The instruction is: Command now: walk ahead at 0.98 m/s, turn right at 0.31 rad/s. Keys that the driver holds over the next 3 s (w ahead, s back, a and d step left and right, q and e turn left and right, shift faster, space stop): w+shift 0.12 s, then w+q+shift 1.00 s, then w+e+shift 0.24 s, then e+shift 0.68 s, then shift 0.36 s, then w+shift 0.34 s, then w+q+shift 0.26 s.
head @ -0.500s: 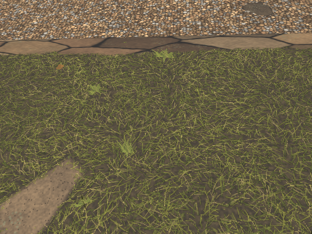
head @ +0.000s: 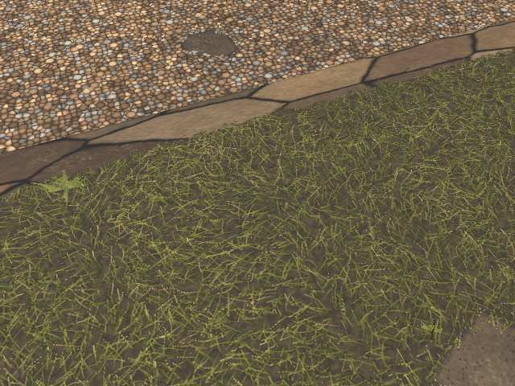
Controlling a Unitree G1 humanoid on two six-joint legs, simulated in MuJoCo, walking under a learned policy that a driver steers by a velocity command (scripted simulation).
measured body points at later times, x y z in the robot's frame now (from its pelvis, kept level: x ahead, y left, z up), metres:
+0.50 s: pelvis +0.46 -0.03 +0.01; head +0.49 -0.03 +0.46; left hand +0.46 +0.26 -0.11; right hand +0.61 -0.29 -0.11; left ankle +0.45 +0.10 -0.63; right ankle +0.44 -0.12 -0.73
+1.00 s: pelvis +0.90 +0.12 +0.00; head +0.92 +0.13 +0.45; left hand +0.98 +0.44 -0.05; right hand +1.04 -0.13 -0.12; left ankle +0.83 +0.10 -0.73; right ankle +1.14 +0.04 -0.66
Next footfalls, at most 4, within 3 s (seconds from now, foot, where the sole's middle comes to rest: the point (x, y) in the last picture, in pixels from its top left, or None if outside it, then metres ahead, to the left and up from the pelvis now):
0.30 right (316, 385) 0.48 -0.12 -0.77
0.74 left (222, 256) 0.86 0.12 -0.77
1.16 right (199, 152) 1.30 0.21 -0.77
1.54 left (93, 143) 1.35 0.60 -0.77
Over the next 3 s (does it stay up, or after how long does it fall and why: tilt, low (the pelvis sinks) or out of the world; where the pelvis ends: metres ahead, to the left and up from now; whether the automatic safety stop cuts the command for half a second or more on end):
stays up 1.67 0.49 0.01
